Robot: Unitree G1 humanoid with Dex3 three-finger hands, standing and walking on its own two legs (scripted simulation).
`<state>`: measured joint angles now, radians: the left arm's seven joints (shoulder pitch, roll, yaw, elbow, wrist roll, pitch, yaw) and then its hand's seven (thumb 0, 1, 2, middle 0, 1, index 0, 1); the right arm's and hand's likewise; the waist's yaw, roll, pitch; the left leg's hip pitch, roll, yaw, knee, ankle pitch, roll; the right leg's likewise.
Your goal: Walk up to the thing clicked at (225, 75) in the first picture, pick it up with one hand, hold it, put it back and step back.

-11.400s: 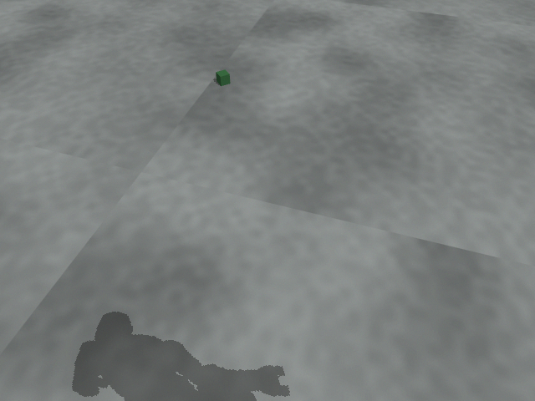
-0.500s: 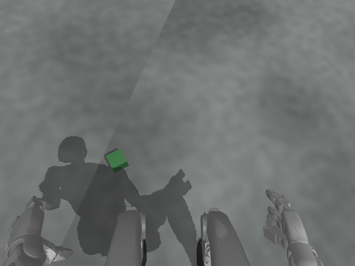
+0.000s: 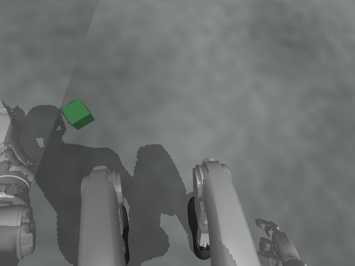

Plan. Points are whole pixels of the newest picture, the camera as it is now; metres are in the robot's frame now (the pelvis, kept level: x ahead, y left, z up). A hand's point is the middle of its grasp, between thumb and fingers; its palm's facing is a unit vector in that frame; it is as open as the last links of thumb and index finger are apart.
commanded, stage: rise first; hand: left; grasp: from above
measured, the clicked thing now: (78, 114) +0.54 +0.29 -0.40
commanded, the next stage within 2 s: none
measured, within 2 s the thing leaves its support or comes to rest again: neither
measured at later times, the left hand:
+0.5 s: hand (38, 123) +0.46 +0.33 -0.22, palm faces -0.30 -0.26 -0.92, open 13.9 cm
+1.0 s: hand (48, 116) +0.49 +0.33 -0.26, palm faces -0.28 -0.29 -0.92, open 14.0 cm
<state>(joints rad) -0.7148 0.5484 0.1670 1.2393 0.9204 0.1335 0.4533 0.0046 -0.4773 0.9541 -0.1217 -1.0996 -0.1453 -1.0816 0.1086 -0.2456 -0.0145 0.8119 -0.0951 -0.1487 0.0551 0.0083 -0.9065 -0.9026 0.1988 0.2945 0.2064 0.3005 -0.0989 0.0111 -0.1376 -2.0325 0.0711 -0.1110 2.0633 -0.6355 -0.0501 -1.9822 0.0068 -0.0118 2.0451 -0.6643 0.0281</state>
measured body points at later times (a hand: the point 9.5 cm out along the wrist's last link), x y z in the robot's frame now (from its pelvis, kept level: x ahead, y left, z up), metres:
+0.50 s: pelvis +0.00 +0.01 -0.07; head +0.23 +0.05 +0.31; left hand +0.47 +0.34 -0.17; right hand +0.03 -0.25 -0.19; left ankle +0.09 +0.15 -0.40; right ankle +0.09 -0.13 -0.40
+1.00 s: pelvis +0.01 +0.01 -0.11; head +0.26 +0.05 +0.26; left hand +0.50 +0.34 -0.21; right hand +0.02 -0.25 -0.22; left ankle +0.09 +0.15 -0.40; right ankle +0.09 -0.13 -0.40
